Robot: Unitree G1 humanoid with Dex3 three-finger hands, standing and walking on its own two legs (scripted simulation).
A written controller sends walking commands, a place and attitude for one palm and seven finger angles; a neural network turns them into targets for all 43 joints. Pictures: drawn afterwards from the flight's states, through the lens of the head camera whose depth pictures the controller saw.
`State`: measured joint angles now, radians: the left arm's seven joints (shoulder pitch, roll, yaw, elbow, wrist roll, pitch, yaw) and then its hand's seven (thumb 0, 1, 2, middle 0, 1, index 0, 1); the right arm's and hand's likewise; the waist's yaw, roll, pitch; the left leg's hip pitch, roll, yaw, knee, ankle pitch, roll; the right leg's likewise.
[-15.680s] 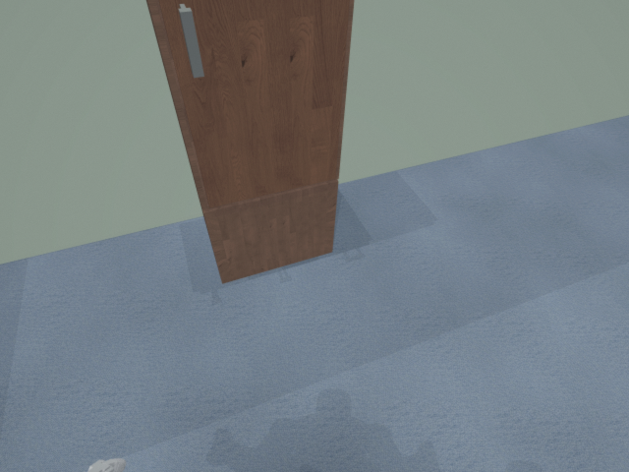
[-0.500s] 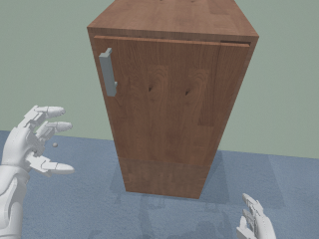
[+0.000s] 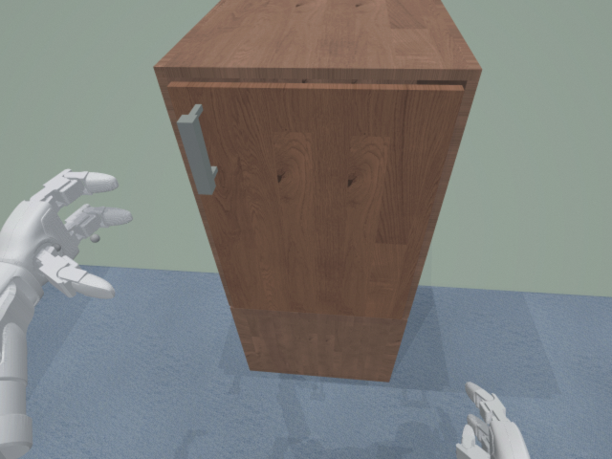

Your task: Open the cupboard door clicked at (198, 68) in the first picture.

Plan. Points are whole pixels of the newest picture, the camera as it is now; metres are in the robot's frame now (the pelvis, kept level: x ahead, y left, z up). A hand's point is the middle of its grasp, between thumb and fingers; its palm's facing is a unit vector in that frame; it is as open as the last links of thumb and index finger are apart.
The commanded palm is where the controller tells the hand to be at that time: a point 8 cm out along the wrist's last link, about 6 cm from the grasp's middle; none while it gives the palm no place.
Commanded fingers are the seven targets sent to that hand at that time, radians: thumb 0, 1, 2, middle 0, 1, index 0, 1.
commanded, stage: raise the hand with hooked fingers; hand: left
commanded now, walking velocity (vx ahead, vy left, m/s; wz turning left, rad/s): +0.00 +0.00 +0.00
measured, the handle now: (202, 149) +0.52 +0.22 +0.16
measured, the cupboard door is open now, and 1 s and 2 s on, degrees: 0 0 0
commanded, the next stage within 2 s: move the hooked fingers beside the handle in 0.36 s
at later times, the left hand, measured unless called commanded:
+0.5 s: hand (93, 242) +0.29 +0.27 +0.18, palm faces +0.05 -1.00 -0.04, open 14.0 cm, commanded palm +0.27 +0.32 +0.18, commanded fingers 0.00 -0.50 0.30 -0.30 -1.20 -0.30 -1.20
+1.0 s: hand (122, 209) +0.36 +0.27 +0.17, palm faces +0.04 -1.00 +0.00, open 14.0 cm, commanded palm +0.33 +0.32 +0.18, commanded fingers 0.00 -0.50 0.30 -0.30 -1.20 -0.30 -1.20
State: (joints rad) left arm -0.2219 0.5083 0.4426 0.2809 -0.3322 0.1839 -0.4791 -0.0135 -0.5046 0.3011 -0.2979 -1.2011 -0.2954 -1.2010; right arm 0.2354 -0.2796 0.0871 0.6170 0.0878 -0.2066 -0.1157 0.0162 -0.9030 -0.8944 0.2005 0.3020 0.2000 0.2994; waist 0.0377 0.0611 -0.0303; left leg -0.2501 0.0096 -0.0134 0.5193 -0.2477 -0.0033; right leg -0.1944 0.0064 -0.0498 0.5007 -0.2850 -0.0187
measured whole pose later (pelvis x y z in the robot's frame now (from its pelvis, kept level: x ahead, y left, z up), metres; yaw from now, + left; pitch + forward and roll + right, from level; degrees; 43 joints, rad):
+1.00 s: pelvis +0.00 +0.01 +0.00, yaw -1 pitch +0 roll +0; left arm -0.41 0.50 0.43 0.51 -0.27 0.11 -0.41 -0.01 -0.50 0.30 -0.30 -1.20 -0.30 -1.20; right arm 0.28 -0.28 0.07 0.62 0.08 -0.17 -0.12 0.02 -0.90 -0.89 0.20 0.30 0.20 0.30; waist 0.00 0.03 -0.04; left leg -0.28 0.01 0.01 0.52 -0.25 0.01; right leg -0.23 0.01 -0.03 0.50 -0.28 -0.01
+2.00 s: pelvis +0.01 +0.01 -0.01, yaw -2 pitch +9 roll -1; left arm -0.88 0.67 0.45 1.12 -0.15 -0.11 -0.43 -0.02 -0.50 0.30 -0.30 -1.20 -0.30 -1.20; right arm 0.38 -0.31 0.05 0.66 0.06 -0.06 -0.11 0.01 -0.90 -0.89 0.20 0.30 0.20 0.30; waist -0.10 0.01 -0.05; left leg -0.49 0.02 0.01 0.63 -0.29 0.01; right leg -0.43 0.02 -0.02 0.58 -0.30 -0.01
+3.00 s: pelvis +0.00 +0.02 -0.01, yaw -1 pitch +9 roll -2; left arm -0.88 0.62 0.41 1.09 -0.17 -0.12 -0.40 -0.02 -0.51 0.30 -0.30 -1.20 -0.30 -1.20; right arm 0.37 -0.30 0.06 0.65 0.06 -0.03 -0.09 0.01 -0.90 -0.89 0.20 0.30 0.20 0.30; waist -0.09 0.02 -0.07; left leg -0.51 0.02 0.00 0.67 -0.31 0.01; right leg -0.44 0.02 -0.03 0.61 -0.31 0.00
